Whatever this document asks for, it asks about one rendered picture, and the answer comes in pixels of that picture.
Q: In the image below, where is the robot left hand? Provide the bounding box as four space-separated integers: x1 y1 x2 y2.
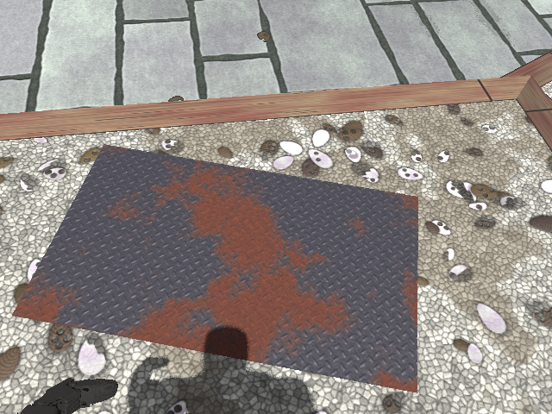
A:
17 378 118 414

